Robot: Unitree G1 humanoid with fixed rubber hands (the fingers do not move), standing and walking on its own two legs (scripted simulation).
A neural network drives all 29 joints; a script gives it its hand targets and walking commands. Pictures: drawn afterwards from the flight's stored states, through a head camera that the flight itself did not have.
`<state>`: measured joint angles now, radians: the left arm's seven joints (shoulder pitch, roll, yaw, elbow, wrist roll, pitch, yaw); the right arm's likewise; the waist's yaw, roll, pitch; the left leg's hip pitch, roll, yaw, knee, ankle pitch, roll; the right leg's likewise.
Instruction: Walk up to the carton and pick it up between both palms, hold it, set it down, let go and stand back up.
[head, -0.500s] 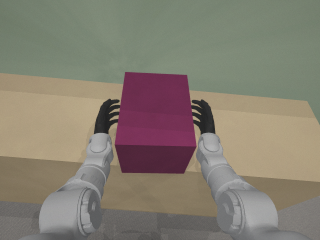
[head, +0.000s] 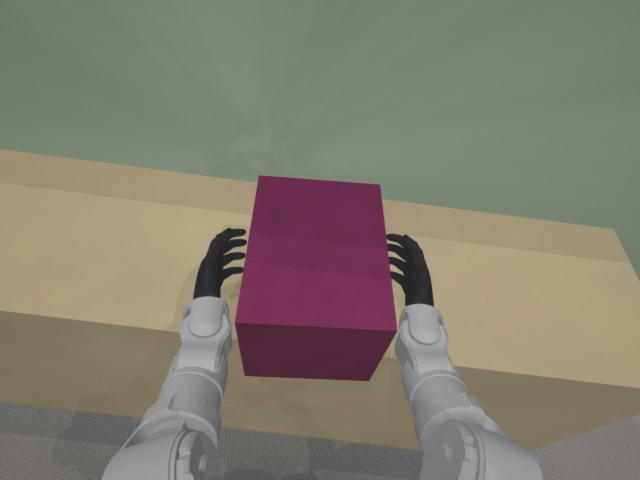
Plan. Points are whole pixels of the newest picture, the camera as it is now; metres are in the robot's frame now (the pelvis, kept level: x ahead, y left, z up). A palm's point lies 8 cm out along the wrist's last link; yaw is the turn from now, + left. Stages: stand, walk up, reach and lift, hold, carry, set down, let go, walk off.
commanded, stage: reach and lift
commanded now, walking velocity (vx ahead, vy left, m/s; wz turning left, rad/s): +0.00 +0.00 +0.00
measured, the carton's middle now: (313, 278) +0.40 +0.02 -0.03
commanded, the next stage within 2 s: none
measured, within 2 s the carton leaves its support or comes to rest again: leaves its support in 0.86 s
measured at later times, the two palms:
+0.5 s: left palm (212, 286) +0.36 +0.16 +0.01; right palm (414, 293) +0.36 -0.12 +0.02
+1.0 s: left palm (212, 279) +0.36 +0.16 +0.02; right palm (420, 287) +0.36 -0.12 +0.03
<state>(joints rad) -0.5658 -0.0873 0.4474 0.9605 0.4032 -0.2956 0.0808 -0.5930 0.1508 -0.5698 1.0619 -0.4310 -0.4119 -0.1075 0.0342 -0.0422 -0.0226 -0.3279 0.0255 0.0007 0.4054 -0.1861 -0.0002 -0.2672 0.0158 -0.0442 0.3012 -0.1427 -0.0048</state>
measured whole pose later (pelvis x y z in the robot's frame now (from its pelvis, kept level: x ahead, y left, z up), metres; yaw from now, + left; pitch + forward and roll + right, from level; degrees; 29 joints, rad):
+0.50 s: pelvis +0.01 -0.01 +0.00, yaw +1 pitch +7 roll -1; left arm -0.54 -0.09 0.44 0.92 0.39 -0.30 0.06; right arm -0.57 0.16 -0.53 1.06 -0.39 -0.45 -0.13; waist 0.02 -0.05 -0.02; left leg -0.32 0.03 -0.01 0.38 -0.18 -0.01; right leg -0.24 0.02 -0.07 0.27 -0.14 -0.01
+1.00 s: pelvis +0.01 +0.00 +0.00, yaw +2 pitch +7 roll -1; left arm -0.54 -0.07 0.35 0.92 0.32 -0.33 0.09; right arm -0.55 0.11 -0.39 1.07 -0.28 -0.51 -0.16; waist 0.01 -0.05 -0.04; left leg -0.31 0.03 -0.01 0.35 -0.16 -0.01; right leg -0.22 0.02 -0.08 0.23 -0.12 -0.01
